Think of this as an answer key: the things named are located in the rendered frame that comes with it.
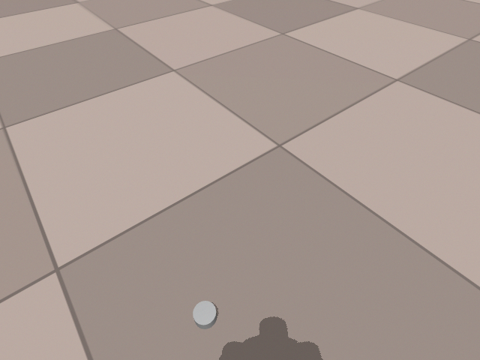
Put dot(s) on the tin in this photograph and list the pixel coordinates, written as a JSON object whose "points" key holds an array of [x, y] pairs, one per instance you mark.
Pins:
{"points": [[205, 314]]}

